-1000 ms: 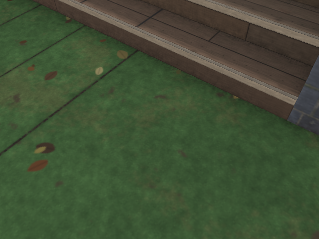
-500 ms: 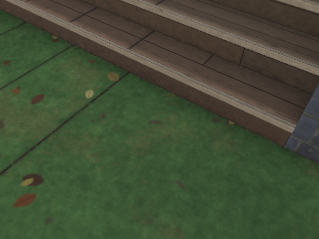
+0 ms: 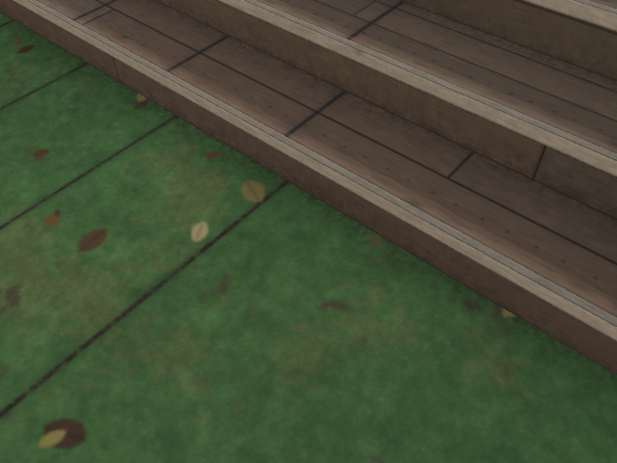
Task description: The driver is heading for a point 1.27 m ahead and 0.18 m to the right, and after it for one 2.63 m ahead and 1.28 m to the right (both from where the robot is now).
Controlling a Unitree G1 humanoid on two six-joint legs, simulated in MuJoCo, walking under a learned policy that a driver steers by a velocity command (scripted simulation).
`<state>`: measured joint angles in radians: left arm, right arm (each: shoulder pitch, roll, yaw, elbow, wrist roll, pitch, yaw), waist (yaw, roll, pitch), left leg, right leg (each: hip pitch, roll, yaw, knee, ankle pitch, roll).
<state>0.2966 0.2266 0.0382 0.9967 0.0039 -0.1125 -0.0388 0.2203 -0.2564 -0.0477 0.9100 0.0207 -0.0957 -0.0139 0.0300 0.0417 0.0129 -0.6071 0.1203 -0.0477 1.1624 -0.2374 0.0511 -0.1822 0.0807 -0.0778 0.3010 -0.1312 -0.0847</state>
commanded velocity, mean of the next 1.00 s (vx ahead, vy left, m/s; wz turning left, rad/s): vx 0.50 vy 0.00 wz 0.00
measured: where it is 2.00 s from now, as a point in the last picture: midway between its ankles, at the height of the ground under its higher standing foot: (329, 283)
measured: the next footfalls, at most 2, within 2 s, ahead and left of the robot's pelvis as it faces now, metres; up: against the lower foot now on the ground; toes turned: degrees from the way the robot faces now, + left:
left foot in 0.32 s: +0.37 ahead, +0.16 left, +0.00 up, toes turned +2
right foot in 0.88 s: +0.68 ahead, -0.07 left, +0.00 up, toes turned -4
